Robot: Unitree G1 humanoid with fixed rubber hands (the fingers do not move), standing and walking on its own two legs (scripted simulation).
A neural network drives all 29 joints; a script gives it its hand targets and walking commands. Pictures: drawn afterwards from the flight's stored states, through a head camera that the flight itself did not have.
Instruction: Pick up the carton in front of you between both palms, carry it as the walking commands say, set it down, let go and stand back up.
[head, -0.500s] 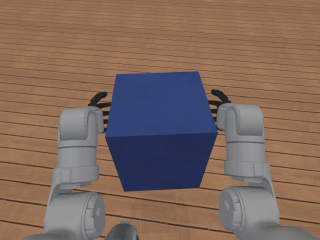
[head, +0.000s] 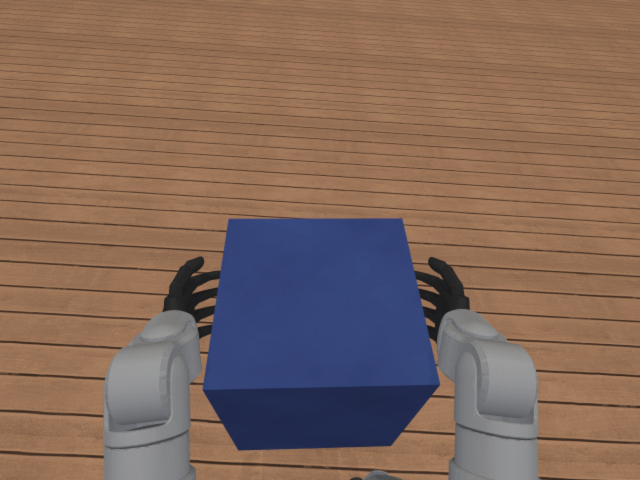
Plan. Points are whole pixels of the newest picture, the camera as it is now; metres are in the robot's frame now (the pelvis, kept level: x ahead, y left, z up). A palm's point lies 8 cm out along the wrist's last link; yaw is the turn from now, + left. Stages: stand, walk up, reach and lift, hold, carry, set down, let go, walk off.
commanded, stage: carry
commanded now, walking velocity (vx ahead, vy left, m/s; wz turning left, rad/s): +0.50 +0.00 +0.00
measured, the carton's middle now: (315, 340) +0.29 +0.00 +0.01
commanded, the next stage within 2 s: none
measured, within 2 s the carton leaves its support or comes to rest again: neither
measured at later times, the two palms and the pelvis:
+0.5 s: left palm (219, 159) +0.56 +0.14 +0.10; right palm (403, 158) +0.57 -0.16 +0.10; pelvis +0.31 -0.02 +0.00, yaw +3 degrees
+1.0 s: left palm (228, 85) +0.83 +0.16 +0.08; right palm (368, 90) +0.84 -0.13 +0.08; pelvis +0.58 +0.01 -0.01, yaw +1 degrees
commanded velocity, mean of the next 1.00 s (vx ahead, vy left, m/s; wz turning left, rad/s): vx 0.28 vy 0.00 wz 0.00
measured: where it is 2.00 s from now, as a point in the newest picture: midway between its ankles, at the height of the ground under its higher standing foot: (295, 374)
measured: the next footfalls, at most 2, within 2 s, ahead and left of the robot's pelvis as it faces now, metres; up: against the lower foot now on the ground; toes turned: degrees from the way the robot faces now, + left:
right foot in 0.10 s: +0.26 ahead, -0.12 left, +0.00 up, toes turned -10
left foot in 0.60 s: +0.56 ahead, +0.12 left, +0.00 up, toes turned +8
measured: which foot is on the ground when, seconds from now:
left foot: down 0.00-0.14, up 0.16-0.58, down 0.60-1.00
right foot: up 0.00-0.08, down 0.10-0.62, up 0.64-0.94, down 0.96-1.00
